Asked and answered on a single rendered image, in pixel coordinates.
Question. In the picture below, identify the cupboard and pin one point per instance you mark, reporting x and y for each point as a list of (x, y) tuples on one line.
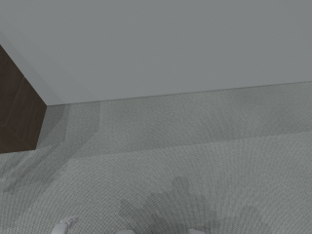
[(22, 111)]

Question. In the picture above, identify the left robot hand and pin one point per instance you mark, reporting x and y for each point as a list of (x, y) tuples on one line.
[(65, 224)]

